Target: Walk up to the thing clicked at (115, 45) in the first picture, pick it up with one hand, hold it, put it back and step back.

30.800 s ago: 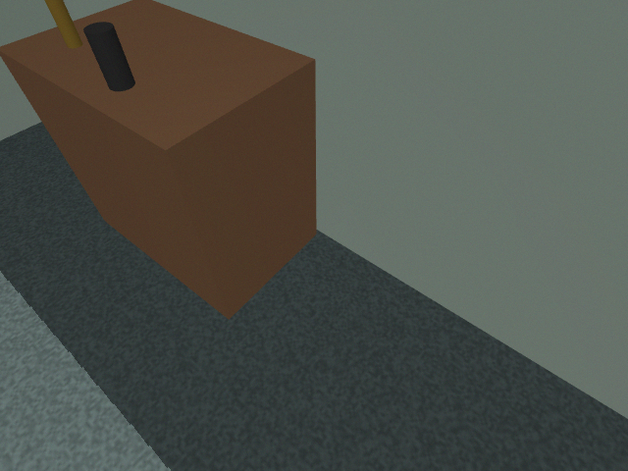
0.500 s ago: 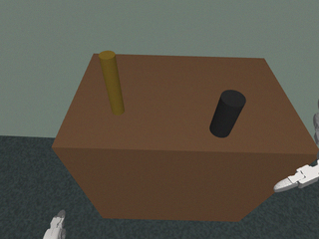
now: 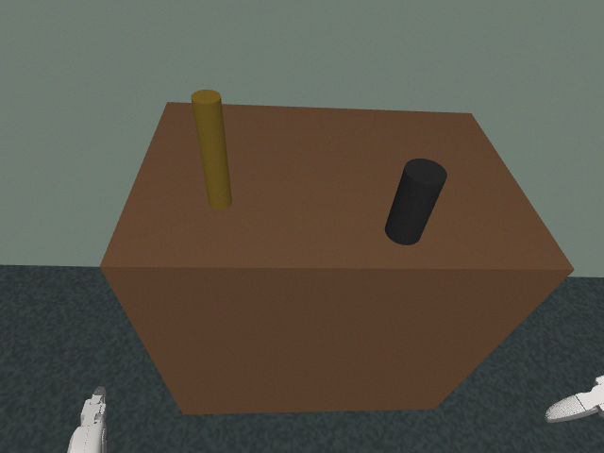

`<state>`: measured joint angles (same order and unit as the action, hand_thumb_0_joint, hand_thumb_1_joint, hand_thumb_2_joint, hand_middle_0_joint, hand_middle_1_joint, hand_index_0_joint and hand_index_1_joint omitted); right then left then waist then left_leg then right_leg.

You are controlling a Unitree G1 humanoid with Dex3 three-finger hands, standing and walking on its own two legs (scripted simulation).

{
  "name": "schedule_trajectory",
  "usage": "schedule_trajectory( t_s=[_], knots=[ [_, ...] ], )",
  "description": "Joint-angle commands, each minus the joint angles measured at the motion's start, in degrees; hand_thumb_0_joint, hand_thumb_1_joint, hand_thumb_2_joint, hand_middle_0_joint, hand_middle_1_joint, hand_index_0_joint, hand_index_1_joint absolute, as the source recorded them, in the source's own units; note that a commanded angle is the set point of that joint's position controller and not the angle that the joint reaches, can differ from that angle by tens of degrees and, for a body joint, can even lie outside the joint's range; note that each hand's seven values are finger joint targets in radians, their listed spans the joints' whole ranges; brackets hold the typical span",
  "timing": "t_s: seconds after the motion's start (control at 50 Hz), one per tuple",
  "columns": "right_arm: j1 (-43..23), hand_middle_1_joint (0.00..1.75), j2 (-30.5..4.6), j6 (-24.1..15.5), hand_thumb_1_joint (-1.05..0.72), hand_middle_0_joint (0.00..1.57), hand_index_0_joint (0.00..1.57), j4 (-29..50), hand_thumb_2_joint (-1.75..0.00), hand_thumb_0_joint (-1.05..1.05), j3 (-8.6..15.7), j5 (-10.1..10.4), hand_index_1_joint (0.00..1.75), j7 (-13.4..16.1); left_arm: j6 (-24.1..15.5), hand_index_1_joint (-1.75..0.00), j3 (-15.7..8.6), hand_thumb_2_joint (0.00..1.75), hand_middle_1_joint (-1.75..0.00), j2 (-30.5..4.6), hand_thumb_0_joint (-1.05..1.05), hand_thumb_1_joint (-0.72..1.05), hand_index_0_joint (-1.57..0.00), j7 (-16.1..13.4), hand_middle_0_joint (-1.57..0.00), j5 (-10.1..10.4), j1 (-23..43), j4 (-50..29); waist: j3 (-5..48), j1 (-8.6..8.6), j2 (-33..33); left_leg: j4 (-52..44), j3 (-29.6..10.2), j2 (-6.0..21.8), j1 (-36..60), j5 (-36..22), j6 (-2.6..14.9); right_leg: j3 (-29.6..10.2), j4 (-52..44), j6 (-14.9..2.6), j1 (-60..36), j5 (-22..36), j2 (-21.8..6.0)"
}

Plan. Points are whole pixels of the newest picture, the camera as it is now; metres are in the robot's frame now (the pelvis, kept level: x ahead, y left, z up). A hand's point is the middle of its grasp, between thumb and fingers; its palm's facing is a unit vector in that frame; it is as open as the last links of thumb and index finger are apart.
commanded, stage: sink last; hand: right
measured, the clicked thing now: (413, 203) +0.48 -0.20 +0.06
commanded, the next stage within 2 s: home in 0.02 s
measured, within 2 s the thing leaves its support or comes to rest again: neither
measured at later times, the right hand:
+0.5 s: hand (511, 382) +0.18 -0.24 +0.04, palm faces +0.26 +0.91 -0.32, open 17.6 cm
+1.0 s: hand (423, 403) +0.21 -0.19 -0.09, palm faces +0.08 +0.97 -0.23, open 17.5 cm
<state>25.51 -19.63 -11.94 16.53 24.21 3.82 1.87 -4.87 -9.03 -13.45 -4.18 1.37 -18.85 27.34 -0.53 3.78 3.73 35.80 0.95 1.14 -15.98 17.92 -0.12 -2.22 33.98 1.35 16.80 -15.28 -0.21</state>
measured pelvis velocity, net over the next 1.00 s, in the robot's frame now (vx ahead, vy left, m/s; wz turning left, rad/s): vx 0.03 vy -0.01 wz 0.03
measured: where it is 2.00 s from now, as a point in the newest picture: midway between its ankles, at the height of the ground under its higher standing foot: outside the picture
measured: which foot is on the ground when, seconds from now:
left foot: down 0.00-1.00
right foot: down 0.00-1.00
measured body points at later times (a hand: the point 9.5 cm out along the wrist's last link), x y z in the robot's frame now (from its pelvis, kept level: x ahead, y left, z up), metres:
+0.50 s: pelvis +0.01 -0.01 +0.01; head +0.02 +0.00 +0.46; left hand +0.19 +0.20 -0.07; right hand +0.17 -0.29 +0.06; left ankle +0.02 +0.12 -0.73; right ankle +0.03 -0.14 -0.73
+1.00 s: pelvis +0.03 -0.01 +0.01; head +0.06 -0.01 +0.46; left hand +0.17 +0.23 -0.10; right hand +0.20 -0.24 -0.08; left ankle +0.02 +0.12 -0.73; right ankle +0.03 -0.14 -0.73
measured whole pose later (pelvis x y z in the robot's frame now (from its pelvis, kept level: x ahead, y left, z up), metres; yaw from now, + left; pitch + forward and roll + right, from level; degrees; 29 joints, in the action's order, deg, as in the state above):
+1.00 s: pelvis +0.03 -0.01 +0.01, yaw +1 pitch +1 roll +0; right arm 14.0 -9.7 -5.9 -30.5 1.9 -0.2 4.7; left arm -4.2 0.8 -11.7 -3.7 -0.4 -11.8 38.7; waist -2.1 0.1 0.0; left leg 31.0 -0.2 0.3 -15.1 17.2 -0.5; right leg -0.9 31.5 1.0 16.4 -16.4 -1.2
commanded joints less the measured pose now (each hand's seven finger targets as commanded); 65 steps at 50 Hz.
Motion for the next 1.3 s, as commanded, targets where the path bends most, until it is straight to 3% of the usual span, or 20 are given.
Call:
schedule_trajectory(
  t_s=[0.0, 0.08, 0.14, 0.24, 0.3, 0.38, 0.44, 0.5, 0.56, 0.58, 0.62, 0.7, 0.74, 0.76, 0.78, 1.0, 1.16, 1.2, 1.22, 1.28],
  knots=[
    [-5.19, 0.05, -13.67, -6.13, 0.56, 0.05, 0.05, 8.67, -0.05, 0.00, 7.40, 0.26, 0.05, 0.88, -4.85, -0.06, -1.63, 0.07, -0.05, -6.95, 0.00, -0.56, -0.05, -0.24, -0.06, -0.32, 6.04, -14.07, 3.03, 0.55, -8.45, -11.96, -0.87, 1.50, -0.30, 4.35, -0.49, 4.06, -5.49, -1.92, -1.25, -0.18, 2.04],
    [-4.92, 0.05, -15.56, -7.66, 0.55, 0.05, 0.05, 10.81, -0.05, 0.00, 9.90, 0.49, 0.05, 1.19, -5.14, -0.07, -6.70, 0.08, -0.06, -10.89, 0.00, -0.56, -0.05, -0.51, -0.06, -0.43, 3.50, -9.27, 4.55, 0.51, -2.21, -11.03, 0.19, 0.73, 0.63, 1.82, 0.08, 3.76, -7.58, -1.96, -2.84, -0.14, 1.93],
    [-3.54, 0.04, -14.41, -7.94, 0.61, 0.05, 0.05, 8.85, -0.02, 0.00, 9.46, 0.45, 0.04, 1.30, -5.67, -0.16, -4.63, 0.25, -0.16, -8.63, 0.00, -0.40, -0.12, 0.06, -0.12, -0.18, 4.91, -8.13, 2.46, 1.12, -1.12, -10.59, 1.79, -0.38, 1.82, -0.47, 0.41, 3.07, -8.93, -2.01, -1.51, 0.57, 1.41],
    [-2.91, 0.04, -7.32, -8.36, 0.60, 0.05, 0.05, 1.79, -0.03, 0.00, 1.11, -0.21, 0.04, 0.14, -5.83, -0.20, 7.41, 0.57, -0.20, 2.65, 0.00, 0.00, -0.14, 1.24, -0.14, 0.18, 11.18, -7.15, -1.75, 0.83, -2.68, -12.41, 1.53, -0.62, 1.71, 1.17, 0.32, 3.74, -9.70, -1.97, -0.30, -0.17, 1.02],
    [-1.74, 0.04, -4.67, -8.24, 0.60, 0.05, 0.05, 0.38, -0.03, 0.00, -3.51, -0.59, 0.04, -0.43, -5.78, -0.22, 9.06, 0.64, -0.22, 1.99, 0.00, 0.24, -0.16, 1.14, -0.15, -0.09, 10.76, -7.27, 0.28, -0.08, -2.60, -11.64, 1.81, -1.03, 2.41, -1.90, 0.28, 3.84, -10.20, -1.94, -2.03, 2.26, 0.82],
    [1.73, 0.05, -5.74, -6.55, 0.58, 0.05, 0.05, -1.88, -0.04, 0.00, -4.09, -0.67, 0.05, -0.41, -5.36, -0.24, 0.15, 0.70, -0.24, -7.68, 0.00, 0.54, -0.17, 0.25, -0.16, -0.62, 3.48, -3.66, 4.04, -2.20, -0.68, -10.85, 2.48, -1.29, 3.02, -6.89, 0.48, 3.60, -10.66, -1.65, -6.17, 6.09, 0.67],
    [-0.30, 0.05, -3.63, -4.65, 0.55, 0.05, 0.05, -4.26, -0.06, 0.00, -6.73, -1.25, 0.05, -0.53, -5.62, -0.25, -1.57, 0.73, -0.25, -8.56, 0.00, 0.60, -0.17, 0.34, -0.17, -0.57, 5.03, -3.53, 4.12, -3.39, -1.08, -11.08, 2.75, -1.26, 2.36, -8.16, 0.40, 3.28, -10.62, -1.70, -7.33, 6.95, 0.70],
    [-3.91, 0.06, -2.23, -3.09, 0.53, 0.05, 0.05, -8.08, -0.07, 0.00, -9.43, -1.84, 0.06, -0.10, -5.97, -0.25, 0.58, 0.75, -0.26, -5.83, 0.00, 0.64, -0.17, 0.36, -0.17, -0.49, 8.46, -3.66, 2.61, -4.13, -3.23, -11.79, 3.15, -1.51, 1.53, -6.12, 0.40, 2.54, -11.03, -1.85, -6.62, 4.83, 0.17],
    [-5.06, 0.05, 0.85, -1.91, 0.56, 0.05, 0.05, -14.72, -0.05, 0.00, -14.12, -2.47, 0.05, 0.13, -6.15, -0.27, 5.43, 0.83, -0.28, -1.27, 0.00, 0.76, -0.19, 0.43, -0.19, -0.51, 10.85, -2.94, 2.03, -3.76, -3.56, -11.65, 3.00, -1.37, 1.62, -5.76, 0.42, 2.42, -10.79, -1.85, -5.06, 4.28, -0.10],
    [-4.28, 0.05, 2.57, -1.68, 0.59, 0.05, 0.05, -18.18, -0.03, 0.00, -16.52, -2.80, 0.05, 0.03, -6.15, -0.28, 9.18, 0.84, -0.28, 1.83, 0.00, 0.79, -0.19, 0.74, -0.19, -0.54, 12.67, -3.55, 2.50, -3.17, -4.48, -11.53, 2.86, -1.29, 2.10, -5.77, 0.41, 2.54, -10.44, -1.98, -4.27, 4.53, 0.04],
    [-6.42, 0.04, 4.10, -1.54, 0.61, 0.05, 0.05, -21.84, -0.02, 0.00, -19.75, -3.14, 0.04, 0.10, -6.05, -0.30, 9.53, 0.90, -0.30, 1.61, 0.00, 0.89, -0.20, 0.62, -0.20, -0.66, 13.65, -2.76, 3.85, -3.42, -3.11, -10.99, 2.43, -1.21, 2.33, -6.45, 0.58, 2.92, -10.06, -1.76, -4.17, 5.09, 0.05],
    [-8.07, 0.05, 2.04, -0.17, 0.57, 0.05, 0.05, -29.70, -0.04, 0.00, -20.03, -3.61, 0.05, 0.62, -5.04, -0.30, 7.47, 0.90, -0.30, -2.21, 0.00, 0.89, -0.20, 0.04, -0.20, -0.92, 11.79, -0.51, 7.28, -3.86, -0.75, -9.91, 1.60, -0.87, 2.76, -10.79, 0.58, 3.63, -8.52, -1.54, -5.37, 8.97, 0.62],
    [-8.36, 0.05, -0.74, 0.84, 0.57, 0.05, 0.05, -32.31, -0.04, 0.00, -17.87, -3.55, 0.05, 1.17, -4.41, -0.30, 5.82, 0.90, -0.30, -4.76, 0.00, 0.89, -0.20, -0.15, -0.20, -1.01, 10.84, -0.78, 9.36, -3.43, -0.32, -9.42, 1.78, -0.85, 4.29, -13.44, 0.49, 3.48, -8.00, -1.39, -5.59, 11.64, 0.57],
    [-8.15, 0.05, -2.22, 0.65, 0.58, 0.05, 0.05, -31.80, -0.04, 0.00, -13.46, -3.78, 0.05, 2.81, -3.68, -0.30, 6.30, 0.90, -0.30, -6.30, 0.00, 0.89, -0.20, 0.00, -0.20, -1.91, 8.23, 4.50, 8.29, -1.92, 0.17, -9.27, 1.14, -1.16, 4.81, -13.92, 0.54, 3.80, -6.71, -1.48, -4.35, 11.44, 1.11],
    [-8.23, 0.05, 1.23, 1.14, 0.56, 0.05, 0.05, -34.62, -0.05, 0.00, -17.76, -4.00, 0.05, 2.64, -3.53, -0.30, 7.08, 0.90, -0.30, -5.24, 0.00, 0.89, -0.20, 0.08, -0.20, -1.80, 9.11, 3.34, 7.38, -3.57, -1.09, -9.37, 0.88, -1.26, 4.27, -14.02, 0.37, 4.18, -6.60, -1.63, -4.03, 11.10, 1.02],
    [-15.32, 0.05, 5.82, 3.64, 0.56, 0.05, 0.05, -38.14, -0.05, 0.00, -22.52, -3.46, 0.05, 3.96, -1.52, -0.30, 6.89, 0.90, -0.30, -5.14, 0.00, 0.90, -0.20, 0.05, -0.20, -1.47, 10.27, 3.15, 7.82, -4.45, -4.91, -8.97, 1.35, -1.84, 3.35, -16.23, 0.16, 3.98, -6.32, -1.84, -5.36, 12.92, 0.25],
    [-13.66, 0.05, 4.29, 5.50, 0.55, 0.05, 0.05, -38.97, -0.05, 0.00, -21.81, -3.52, 0.05, 4.44, 0.78, -0.30, 6.53, 0.90, -0.30, -5.49, 0.00, 0.89, -0.20, 0.37, -0.20, -1.02, 10.03, 3.39, 8.59, -3.42, -5.88, -8.30, 1.09, -1.67, 4.92, -20.81, -0.14, 4.59, -5.76, -1.84, -5.70, 17.71, 0.43],
    [-15.31, 0.05, 3.27, 5.70, 0.56, 0.05, 0.05, -37.77, -0.05, 0.00, -21.10, -3.57, 0.05, 4.54, 1.24, -0.30, 6.48, 0.90, -0.30, -5.63, 0.00, 0.89, -0.20, 0.35, -0.20, -0.88, 10.45, 3.06, 7.95, -3.40, -4.37, -8.64, 0.96, -1.67, 4.52, -19.12, 0.03, 4.69, -6.29, -1.69, -5.59, 16.10, 0.41],
    [-10.52, 0.05, -11.22, 6.60, 0.55, 0.05, 0.05, -48.25, -0.05, 0.00, -18.54, -7.30, 0.05, 2.86, 1.75, -0.30, 4.03, 0.90, -0.30, -14.67, 0.00, 0.90, -0.20, 1.67, -0.20, -4.82, 7.59, 9.85, 9.86, -3.64, -1.84, -4.30, -4.33, 4.68, 6.73, -31.40, 1.71, -0.51, -2.41, -2.76, -6.57, 26.86, -4.57],
    [-10.84, 0.05, -9.26, 7.32, 0.54, 0.05, 0.05, -50.64, -0.06, 0.00, -18.99, -6.22, 0.05, 1.22, 2.35, -0.30, 4.12, 0.90, -0.30, -13.82, 0.00, 0.90, -0.20, 2.74, -0.20, -4.01, 6.80, 11.33, 12.77, -4.12, -3.03, -4.02, -4.61, 5.05, 7.69, -34.22, 2.73, -0.66, -1.67, -3.20, -9.58, 27.54, -5.15]
  ],
)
